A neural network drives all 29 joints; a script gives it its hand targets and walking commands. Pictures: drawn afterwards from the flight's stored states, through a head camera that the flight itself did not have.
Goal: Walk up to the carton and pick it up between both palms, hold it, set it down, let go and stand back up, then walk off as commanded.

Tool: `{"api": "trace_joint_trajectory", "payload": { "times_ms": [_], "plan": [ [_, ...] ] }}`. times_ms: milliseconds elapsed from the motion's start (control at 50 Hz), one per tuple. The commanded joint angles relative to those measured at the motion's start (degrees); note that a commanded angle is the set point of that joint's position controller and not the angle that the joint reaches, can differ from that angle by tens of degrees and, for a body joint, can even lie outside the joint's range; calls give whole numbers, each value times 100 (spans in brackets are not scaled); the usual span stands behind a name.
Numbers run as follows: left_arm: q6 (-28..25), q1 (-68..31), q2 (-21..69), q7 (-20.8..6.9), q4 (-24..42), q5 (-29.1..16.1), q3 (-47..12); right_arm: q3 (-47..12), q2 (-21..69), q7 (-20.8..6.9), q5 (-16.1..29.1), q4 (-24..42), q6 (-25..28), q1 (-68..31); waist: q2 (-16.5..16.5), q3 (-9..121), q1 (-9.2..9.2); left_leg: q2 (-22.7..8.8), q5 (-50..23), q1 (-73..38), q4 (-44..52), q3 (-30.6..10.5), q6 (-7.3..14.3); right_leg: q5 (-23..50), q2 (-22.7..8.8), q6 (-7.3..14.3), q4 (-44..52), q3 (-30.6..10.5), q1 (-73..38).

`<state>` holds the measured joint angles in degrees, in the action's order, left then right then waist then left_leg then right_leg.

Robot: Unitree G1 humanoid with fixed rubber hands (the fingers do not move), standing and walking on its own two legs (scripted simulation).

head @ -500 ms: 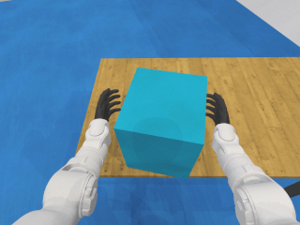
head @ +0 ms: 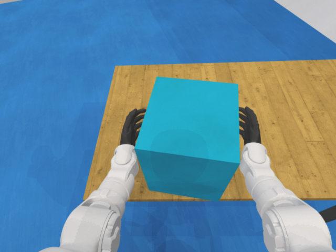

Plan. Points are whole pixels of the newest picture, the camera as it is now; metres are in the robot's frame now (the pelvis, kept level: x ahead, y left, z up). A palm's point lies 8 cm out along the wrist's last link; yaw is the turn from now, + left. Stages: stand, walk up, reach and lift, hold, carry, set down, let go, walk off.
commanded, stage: reach and lift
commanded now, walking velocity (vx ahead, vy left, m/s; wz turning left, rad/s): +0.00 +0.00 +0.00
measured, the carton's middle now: (189, 142) +0.39 -0.01 -0.01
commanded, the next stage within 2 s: none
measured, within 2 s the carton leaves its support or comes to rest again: leaves its support in 1.50 s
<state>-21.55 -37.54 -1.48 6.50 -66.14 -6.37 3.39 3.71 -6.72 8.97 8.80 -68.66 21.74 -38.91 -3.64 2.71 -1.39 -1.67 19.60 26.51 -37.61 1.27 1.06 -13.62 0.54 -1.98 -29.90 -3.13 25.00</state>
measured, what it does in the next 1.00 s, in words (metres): stands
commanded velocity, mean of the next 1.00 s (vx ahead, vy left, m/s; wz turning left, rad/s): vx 0.00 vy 0.00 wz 0.00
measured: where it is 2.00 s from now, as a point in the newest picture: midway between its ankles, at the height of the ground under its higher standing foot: outside the picture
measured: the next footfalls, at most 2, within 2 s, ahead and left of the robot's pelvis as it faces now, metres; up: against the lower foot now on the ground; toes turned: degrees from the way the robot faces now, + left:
none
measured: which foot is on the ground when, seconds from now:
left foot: down 0.00-1.00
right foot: down 0.00-1.00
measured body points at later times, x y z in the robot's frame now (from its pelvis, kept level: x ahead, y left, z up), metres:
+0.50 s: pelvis +0.00 +0.00 +0.00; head +0.06 +0.01 +0.45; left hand +0.39 +0.14 +0.02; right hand +0.39 -0.16 +0.02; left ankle -0.01 +0.09 -0.73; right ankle +0.01 -0.16 -0.73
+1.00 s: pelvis +0.00 +0.00 +0.00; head +0.06 +0.00 +0.45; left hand +0.39 +0.14 +0.02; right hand +0.39 -0.16 +0.01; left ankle -0.01 +0.09 -0.73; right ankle +0.01 -0.16 -0.73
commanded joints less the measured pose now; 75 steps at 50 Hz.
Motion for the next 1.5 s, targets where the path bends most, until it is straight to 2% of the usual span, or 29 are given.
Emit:
{"api": "trace_joint_trajectory", "payload": {
  "times_ms": [0,20,80,100,120,180,200,260,320,400,420,480,580,740,760,840,860,940,960,1100,1180,1220,1240,1280,1300,1400,1440,1460,1480],
  "plan": [
    [-386,-2352,309,88,1053,618,261,421,530,-201,-834,738,254,-2348,323,3746,538,42,-3625,-815,21,-158,-665,1916,362,259,-46,529,-98],
    [-408,-2316,332,102,1135,633,281,329,593,-226,-796,893,246,-2415,314,3628,421,35,-3614,-808,55,-145,-662,1860,370,261,-51,524,-133],
    [-390,-2301,484,84,1002,702,278,447,693,-204,-1039,838,201,-2393,470,3463,550,13,-3285,-674,111,-140,-614,1710,347,250,-17,521,-62],
    [-437,-2328,566,64,1131,708,290,371,862,-238,-1084,1001,198,-2400,500,3583,471,35,-3368,-664,99,-103,-601,1768,338,232,-31,502,-175],
    [-417,-2306,590,28,995,796,313,463,878,-255,-1199,862,187,-2385,497,3453,543,35,-3304,-651,118,-124,-590,1756,338,245,-18,527,-127],
    [-442,-2319,852,-17,1063,1044,376,676,1087,-339,-1481,744,219,-2357,317,3373,528,15,-3425,-801,175,-99,-651,1673,318,282,46,576,-113],
    [-443,-2322,930,-78,956,1127,447,701,1210,-367,-1620,814,229,-2390,413,3334,502,26,-3359,-786,201,-67,-628,1647,300,274,67,591,-194],
    [-590,-2208,1641,-293,891,1443,377,668,2080,-549,-2111,900,345,-2296,437,3274,476,33,-3617,-859,255,-18,-600,1888,246,248,122,642,-505],
    [-648,-2449,3062,-610,855,1838,-15,474,3535,-904,-2729,907,429,-2415,302,3160,557,60,-3752,-1047,408,29,-628,1856,253,282,265,768,-604],
    [-678,-2283,3426,-643,549,1974,-213,451,3857,-1033,-2933,748,493,-2346,127,3296,518,-15,-4033,-1413,468,-54,-752,1898,342,328,386,838,-686],
    [-681,-2352,3444,-654,512,2004,-232,563,3800,-1036,-2951,666,494,-2366,99,3164,591,-28,-3912,-1382,507,-95,-763,1767,347,319,389,861,-651],
    [-720,-2050,3503,-677,428,1930,-309,409,3898,-1042,-2979,680,498,-2217,144,3260,482,-48,-4010,-1425,510,-62,-742,1920,372,329,431,846,-684],
    [-750,-2171,3520,-693,410,1933,-362,443,3913,-1014,-3030,620,470,-2182,104,3120,525,-57,-3818,-1389,588,-95,-757,1736,372,346,478,854,-651],
    [-830,-2165,3579,-725,328,1788,-443,148,4175,-917,-3023,796,452,-2099,424,3193,466,-35,-3723,-1205,573,-79,-613,2004,345,275,459,786,-773],
    [-838,-2096,3576,-731,316,1796,-413,70,4182,-927,-2982,809,464,-2065,363,3111,399,-16,-3765,-1201,560,-54,-613,1998,331,283,464,772,-791],
    [-852,-2178,3559,-730,253,1798,-445,89,4211,-884,-3036,713,424,-1972,344,3069,498,4,-3683,-1175,563,-78,-619,1991,327,286,475,775,-780],
    [-846,-2185,3602,-728,300,1809,-417,29,4276,-886,-3030,744,420,-1942,335,3093,427,5,-3718,-1191,573,-36,-609,2017,317,275,463,775,-814],
    [-846,-2175,3636,-728,194,1792,-441,34,4317,-861,-3038,779,427,-2031,449,3104,405,-18,-3620,-1075,570,-70,-573,1998,321,276,440,783,-790],
    [-840,-2196,3724,-708,267,1832,-507,-14,4363,-870,-3018,745,414,-1993,305,3214,393,-7,-3654,-1109,574,-80,-587,1994,332,290,444,784,-746],
    [-830,-2354,3802,-695,206,1799,-576,-60,4394,-846,-2960,817,420,-2144,345,3242,403,15,-3558,-1071,575,-94,-583,1988,343,282,456,793,-732],
    [-942,-2545,4078,-607,643,1708,-926,-310,4537,-812,-2889,871,558,-2063,151,3674,472,-25,-4104,-1342,474,-167,-678,2277,397,308,432,827,-737],
    [-1007,-2549,4045,-580,719,1701,-959,-440,4541,-801,-2881,963,686,-2154,170,3853,373,-23,-4280,-1352,419,-136,-679,2385,402,280,424,813,-740],
    [-1059,-2612,4133,-573,826,1657,-1071,-429,4540,-787,-2932,1042,768,-2189,215,4008,473,-32,-4364,-1440,416,-155,-699,2462,437,268,438,873,-711],
    [-1139,-2724,4209,-534,973,1636,-1172,-555,4646,-769,-2906,981,860,-2237,177,3990,442,-51,-4580,-1493,398,-149,-733,2510,444,280,453,864,-732],
    [-1179,-2748,4154,-520,976,1623,-1155,-592,4554,-766,-2898,1081,927,-2314,181,3978,383,-49,-4596,-1505,400,-151,-741,2525,445,287,476,841,-756],
    [-1246,-2971,4219,-455,1217,1664,-1256,-560,4474,-743,-2993,978,1129,-2443,159,4001,453,-71,-4603,-1586,503,-168,-786,2461,453,288,561,869,-764],
    [-1269,-2850,4157,-433,1177,1699,-1241,-635,4483,-741,-3002,949,1160,-2393,167,4053,339,-48,-4413,-1512,545,-128,-741,2381,429,296,590,843,-766],
    [-1286,-2957,4148,-439,1248,1668,-1333,-630,4509,-725,-3010,959,1177,-2413,208,4106,440,-37,-4486,-1529,544,-135,-739,2512,433,268,581,850,-850],
    [-1324,-3076,4213,-432,1411,1613,-1405,-674,4443,-735,-2993,1051,1229,-2438,101,4235,419,-31,-4498,-1590,562,-151,-768,2500,439,280,581,876,-795]
  ]
}}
